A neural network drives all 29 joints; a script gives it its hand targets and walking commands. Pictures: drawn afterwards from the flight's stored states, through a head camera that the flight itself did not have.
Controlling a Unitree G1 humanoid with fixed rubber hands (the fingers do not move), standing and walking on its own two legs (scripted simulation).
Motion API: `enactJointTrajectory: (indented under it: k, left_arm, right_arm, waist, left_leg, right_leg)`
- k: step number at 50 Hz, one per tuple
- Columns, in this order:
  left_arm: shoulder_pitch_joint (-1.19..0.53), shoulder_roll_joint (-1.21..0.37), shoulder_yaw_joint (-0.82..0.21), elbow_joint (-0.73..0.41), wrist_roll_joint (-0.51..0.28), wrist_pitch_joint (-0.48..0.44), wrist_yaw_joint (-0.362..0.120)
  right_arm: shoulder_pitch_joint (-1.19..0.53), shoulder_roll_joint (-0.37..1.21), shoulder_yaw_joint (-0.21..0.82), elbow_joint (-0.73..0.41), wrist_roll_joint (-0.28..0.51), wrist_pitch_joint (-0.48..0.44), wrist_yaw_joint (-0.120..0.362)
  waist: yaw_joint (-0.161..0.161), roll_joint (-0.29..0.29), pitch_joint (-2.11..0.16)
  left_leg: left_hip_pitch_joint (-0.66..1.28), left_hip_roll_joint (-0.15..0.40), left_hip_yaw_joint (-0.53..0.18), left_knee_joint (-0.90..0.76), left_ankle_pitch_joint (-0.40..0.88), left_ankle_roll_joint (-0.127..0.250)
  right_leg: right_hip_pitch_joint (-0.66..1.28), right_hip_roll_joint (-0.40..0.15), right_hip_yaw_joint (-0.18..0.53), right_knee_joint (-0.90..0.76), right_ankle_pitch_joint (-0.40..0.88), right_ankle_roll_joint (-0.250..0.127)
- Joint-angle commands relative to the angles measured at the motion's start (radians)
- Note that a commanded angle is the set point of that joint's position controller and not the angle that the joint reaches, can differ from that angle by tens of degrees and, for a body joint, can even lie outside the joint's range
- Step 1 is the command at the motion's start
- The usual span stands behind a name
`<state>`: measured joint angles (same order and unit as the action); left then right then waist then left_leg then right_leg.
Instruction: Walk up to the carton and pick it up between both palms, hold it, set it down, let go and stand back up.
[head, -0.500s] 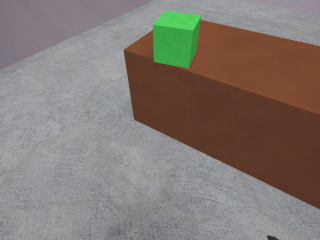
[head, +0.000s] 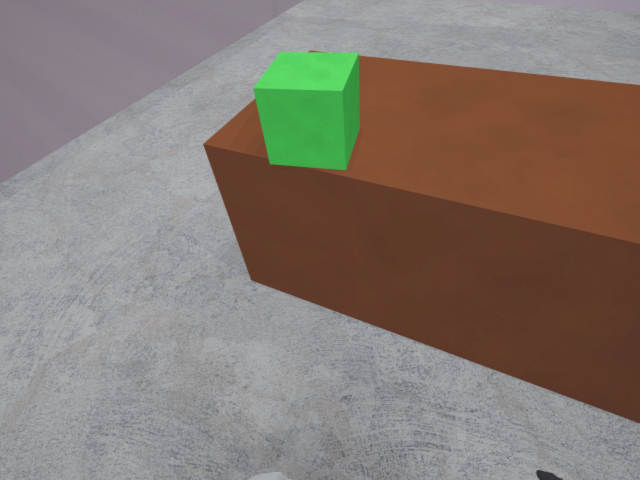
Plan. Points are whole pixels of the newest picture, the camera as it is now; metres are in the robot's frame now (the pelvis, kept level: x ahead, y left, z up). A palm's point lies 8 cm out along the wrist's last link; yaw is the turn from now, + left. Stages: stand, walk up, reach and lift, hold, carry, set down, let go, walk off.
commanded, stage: walk up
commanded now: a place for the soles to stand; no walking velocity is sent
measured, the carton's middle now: (312, 110) +0.95 +0.05 -0.01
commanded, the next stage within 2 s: none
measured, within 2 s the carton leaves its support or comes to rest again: neither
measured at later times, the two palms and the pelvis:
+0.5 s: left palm (46, 455) +0.19 +0.40 -0.09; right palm out of the picture +0.16 -0.23 -0.10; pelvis +0.12 +0.08 +0.01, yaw -8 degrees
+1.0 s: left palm (8, 398) +0.28 +0.51 -0.09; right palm (436, 434) +0.23 -0.14 -0.12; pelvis +0.21 +0.17 -0.01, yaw -10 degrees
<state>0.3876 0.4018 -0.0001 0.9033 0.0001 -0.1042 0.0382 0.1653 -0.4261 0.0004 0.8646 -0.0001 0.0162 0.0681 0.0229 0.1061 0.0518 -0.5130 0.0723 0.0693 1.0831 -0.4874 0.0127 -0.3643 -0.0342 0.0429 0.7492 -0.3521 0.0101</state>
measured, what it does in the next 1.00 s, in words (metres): walks ahead: left foot, then right foot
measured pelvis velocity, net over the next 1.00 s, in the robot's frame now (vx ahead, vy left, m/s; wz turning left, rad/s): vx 0.21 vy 0.17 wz -0.17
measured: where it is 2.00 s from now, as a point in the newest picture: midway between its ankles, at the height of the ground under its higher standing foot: outside the picture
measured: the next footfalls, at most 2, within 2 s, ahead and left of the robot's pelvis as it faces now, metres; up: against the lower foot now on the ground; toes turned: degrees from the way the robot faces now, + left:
left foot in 0.14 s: +0.14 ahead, +0.16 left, +0.00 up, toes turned +4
right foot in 0.58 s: +0.24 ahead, -0.08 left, +0.00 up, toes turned -9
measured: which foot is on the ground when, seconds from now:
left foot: up 0.00-0.12, down 0.14-0.58, up 0.60-0.88, down 0.90-1.00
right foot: down 0.00-0.14, up 0.16-0.56, down 0.58-0.88, up 0.90-1.00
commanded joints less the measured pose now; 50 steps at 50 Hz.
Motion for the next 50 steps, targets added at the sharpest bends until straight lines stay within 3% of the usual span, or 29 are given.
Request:
enactJointTrajectory:
  k: [1, 3, 5, 6, 7, 8, 9, 10, 11, 14, 15, 21, 25, 27, 28, 29, 30, 31, 33, 35, 38, 41, 42, 43, 44, 45, 46, 47, 50]
  left_arm:
    - [0.068, 0.396, 0.14, -0.069, 0.017, -0.013, 0.035]
    - [0.035, 0.399, 0.139, -0.075, 0.021, -0.011, 0.043]
    - [0.003, 0.396, 0.13, -0.076, 0.012, -0.013, 0.042]
    - [-0.032, 0.381, 0.121, -0.082, 0.006, -0.009, 0.043]
    - [-0.074, 0.318, 0.098, -0.091, 0.012, -0.003, 0.045]
    - [-0.05, 0.182, 0.062, -0.102, 0.006, 0.0, 0.042]
    - [-0.048, 0.198, 0.063, -0.088, 0.0, 0.011, 0.05]
    - [-0.061, 0.248, 0.074, -0.076, -0.001, 0.015, 0.048]
    - [-0.037, 0.279, 0.082, -0.054, -0.008, 0.019, 0.038]
    - [0.061, 0.265, 0.086, 0.004, -0.016, 0.016, 0.018]
    - [0.052, 0.259, 0.086, 0.005, -0.015, 0.018, 0.019]
    - [-0.026, 0.218, 0.077, -0.043, -0.016, 0.025, 0.025]
    - [-0.005, 0.205, 0.068, -0.04, -0.014, 0.009, 0.033]
    - [0.165, 0.214, 0.083, 0.017, -0.01, -0.005, 0.052]
    - [0.303, 0.253, 0.118, 0.044, 0.001, -0.007, 0.069]
    - [0.36, 0.362, 0.16, 0.047, 0.014, -0.009, 0.084]
    - [0.34, 0.447, 0.17, 0.016, 0.005, -0.001, 0.087]
    - [0.197, 0.482, 0.176, -0.038, -0.009, -0.002, 0.095]
    - [0.09, 0.41, 0.152, -0.053, -0.002, -0.008, 0.099]
    - [0.079, 0.376, 0.131, -0.036, 0.014, -0.005, 0.09]
    - [0.064, 0.408, 0.144, -0.05, 0.038, -0.003, 0.083]
    - [0.038, 0.428, 0.151, -0.055, 0.033, 0.001, 0.086]
    - [0.016, 0.43, 0.146, -0.057, 0.031, 0.004, 0.088]
    - [-0.02, 0.427, 0.143, -0.071, 0.024, 0.008, 0.089]
    - [-0.079, 0.379, 0.121, -0.08, 0.023, 0.012, 0.092]
    - [-0.095, 0.239, 0.076, -0.091, 0.018, 0.016, 0.095]
    - [-0.087, 0.185, 0.059, -0.079, 0.003, 0.026, 0.101]
    - [-0.109, 0.235, 0.071, -0.064, 0.005, 0.032, 0.104]
    - [0.038, 0.293, 0.088, 0.018, -0.002, 0.02, 0.074]
  right_arm:
    - [-0.136, -0.229, -0.132, -0.148, -0.042, -0.009, 0.014]
    - [-0.129, -0.242, -0.145, -0.151, -0.045, -0.015, 0.018]
    - [-0.07, -0.232, -0.149, -0.141, -0.04, -0.03, 0.014]
    - [0.009, -0.224, -0.161, -0.118, -0.043, -0.04, 0.009]
    - [0.19, -0.243, -0.174, -0.064, -0.043, -0.048, -0.002]
    - [0.282, -0.322, -0.196, -0.031, -0.059, -0.056, -0.014]
    - [0.183, -0.349, -0.193, -0.062, -0.046, -0.055, -0.014]
    - [0.117, -0.34, -0.191, -0.089, -0.031, -0.05, -0.016]
    - [0.062, -0.315, -0.177, -0.094, -0.028, -0.051, -0.016]
    - [0.065, -0.231, -0.152, -0.101, -0.033, -0.054, -0.024]
    - [0.085, -0.212, -0.145, -0.096, -0.028, -0.054, -0.02]
    - [0.066, -0.221, -0.141, -0.119, -0.041, -0.03, -0.018]
    - [0.053, -0.215, -0.136, -0.139, -0.054, -0.011, -0.016]
    - [-0.02, -0.215, -0.131, -0.159, -0.044, 0.006, -0.016]
    - [-0.039, -0.187, -0.12, -0.177, -0.042, 0.011, -0.016]
    - [-0.058, -0.126, -0.104, -0.212, -0.04, 0.013, -0.013]
    - [-0.072, -0.123, -0.113, -0.243, -0.031, 0.021, -0.007]
    - [-0.089, -0.215, -0.132, -0.226, -0.032, 0.037, -0.009]
    - [-0.11, -0.242, -0.142, -0.183, -0.043, 0.04, -0.009]
    - [-0.033, -0.219, -0.149, -0.132, -0.053, 0.046, 0.006]
    - [-0.042, -0.218, -0.147, -0.152, -0.049, 0.055, 0.025]
    - [-0.011, -0.23, -0.152, -0.145, -0.048, 0.047, 0.02]
    - [0.006, -0.235, -0.161, -0.14, -0.05, 0.042, 0.02]
    - [0.064, -0.223, -0.163, -0.123, -0.045, 0.033, 0.018]
    - [0.188, -0.228, -0.171, -0.076, -0.052, 0.021, 0.013]
    - [0.308, -0.315, -0.19, -0.035, -0.072, 0.01, 0.0]
    - [0.227, -0.368, -0.198, -0.073, -0.074, 0.007, -0.005]
    - [0.121, -0.369, -0.196, -0.095, -0.057, 0.016, -0.007]
    - [0.038, -0.256, -0.161, -0.111, -0.044, 0.01, -0.018]
  waist:
    - [0.009, -0.233, 0.043]
    - [-0.003, -0.247, 0.044]
    - [-0.03, -0.237, -0.005]
    - [-0.092, -0.172, -0.059]
    - [-0.185, -0.107, -0.138]
    - [-0.204, 0.226, -0.098]
    - [-0.173, 0.142, -0.054]
    - [-0.145, 0.049, 0.002]
    - [-0.111, 0.031, 0.023]
    - [-0.083, 0.058, -0.016]
    - [-0.086, 0.042, -0.018]
    - [-0.1, 0.082, 0.035]
    - [-0.108, 0.078, -0.059]
    - [0.006, 0.029, -0.158]
    - [0.092, -0.06, -0.216]
    - [0.121, -0.205, -0.164]
    - [0.093, -0.312, -0.198]
    - [0.06, -0.182, -0.135]
    - [0.016, -0.089, 0.022]
    - [-0.017, -0.163, 0.037]
    - [-0.011, -0.251, 0.019]
    - [-0.015, -0.248, -0.012]
    - [-0.047, -0.246, -0.027]
    - [-0.084, -0.22, -0.054]
    - [-0.163, -0.175, -0.087]
    - [-0.218, 0.16, -0.088]
    - [-0.188, 0.209, -0.006]
    - [-0.164, 0.139, 0.031]
    - [-0.091, 0.051, 0.0]
  left_leg:
    - [-0.164, 0.057, -0.164, -0.089, 0.006, 0.005]
    - [-0.128, 0.062, -0.171, -0.146, -0.001, 0.009]
    - [-0.002, 0.05, -0.149, -0.256, 0.018, 0.0]
    - [0.189, 0.002, -0.125, -0.367, 0.085, 0.008]
    - [0.505, 0.036, -0.21, -0.499, 0.073, 0.021]
    - [0.612, 0.192, -0.433, -0.714, -0.078, 0.017]
    - [0.501, 0.339, -0.602, -0.92, -0.319, 0.012]
    - [0.382, 0.338, -0.578, -0.926, -0.329, 0.009]
    - [0.355, 0.305, -0.499, -0.9, -0.252, -0.009]
    - [0.442, 0.202, -0.216, -0.775, 0.168, 0.018]
    - [0.462, 0.191, -0.146, -0.739, 0.34, -0.01]
    - [0.456, 0.175, -0.044, -0.706, 0.404, 0.084]
    - [0.521, 0.162, 0.044, -0.525, 0.667, 0.112]
    - [0.44, 0.113, 0.115, -0.277, 0.762, 0.097]
    - [0.291, 0.095, 0.082, -0.102, 0.702, 0.081]
    - [-0.03, 0.024, 0.022, 0.087, 0.335, 0.043]
    - [-0.24, -0.078, -0.101, 0.217, -0.13, 0.0]
    - [-0.275, 0.007, -0.266, 0.267, -0.138, -0.007]
    - [-0.23, 0.079, -0.25, 0.174, -0.067, -0.009]
    - [-0.107, 0.059, -0.178, 0.056, -0.04, -0.004]
    - [-0.067, 0.056, -0.167, -0.036, -0.074, 0.007]
    - [-0.05, 0.053, -0.146, -0.123, -0.081, 0.006]
    - [0.009, 0.045, -0.15, -0.162, -0.082, 0.004]
    - [0.129, 0.032, -0.137, -0.262, -0.005, -0.005]
    - [0.361, 0.016, -0.152, -0.394, 0.032, -0.001]
    - [0.478, 0.13, -0.376, -0.695, -0.152, -0.002]
    - [0.369, 0.27, -0.537, -0.886, -0.335, 0.016]
    - [0.236, 0.275, -0.529, -0.905, -0.392, 0.051]
    - [0.363, 0.199, -0.316, -0.747, -0.084, 0.082]
  right_leg:
    - [0.071, -0.234, 0.529, -0.373, -0.202, -0.263]
    - [0.047, -0.252, 0.538, -0.331, -0.128, -0.267]
    - [0.017, -0.237, 0.459, -0.231, 0.06, -0.246]
    - [-0.084, -0.206, 0.396, -0.125, 0.15, -0.218]
    - [-0.27, -0.126, 0.251, 0.102, 0.15, -0.141]
    - [-0.478, 0.099, 0.068, 0.436, -0.132, -0.086]
    - [-0.58, 0.09, 0.044, 0.571, -0.168, -0.058]
    - [-0.521, 0.029, 0.066, 0.563, -0.093, -0.056]
    - [-0.485, -0.002, 0.046, 0.534, -0.039, -0.052]
    - [-0.388, -0.02, -0.002, 0.365, 0.03, -0.018]
    - [-0.37, -0.026, -0.022, 0.335, 0.047, -0.02]
    - [-0.361, -0.003, -0.144, 0.175, 0.068, -0.021]
    - [-0.225, 0.025, -0.241, -0.029, 0.109, -0.025]
    - [0.054, 0.092, -0.3, -0.243, 0.263, -0.039]
    - [0.266, 0.068, -0.202, -0.266, 0.236, -0.058]
    - [0.405, -0.117, 0.203, -0.224, 0.196, -0.143]
    - [0.426, -0.363, 0.774, -0.398, 0.11, -0.304]
    - [0.35, -0.429, 0.876, -0.412, -0.052, -0.372]
    - [0.158, -0.322, 0.622, -0.348, -0.014, -0.299]
    - [0.0, -0.211, 0.448, -0.322, -0.059, -0.235]
    - [-0.048, -0.226, 0.436, -0.32, -0.234, -0.245]
    - [-0.019, -0.253, 0.423, -0.284, -0.198, -0.248]
    - [-0.056, -0.271, 0.429, -0.246, -0.125, -0.247]
    - [-0.11, -0.246, 0.368, -0.164, -0.084, -0.222]
    - [-0.276, -0.185, 0.241, 0.016, 0.009, -0.171]
    - [-0.46, 0.023, 0.04, 0.358, -0.103, -0.103]
    - [-0.564, 0.119, -0.022, 0.499, -0.254, -0.053]
    - [-0.509, 0.063, 0.031, 0.521, -0.179, -0.053]
    - [-0.414, 0.01, -0.027, 0.407, -0.078, -0.026]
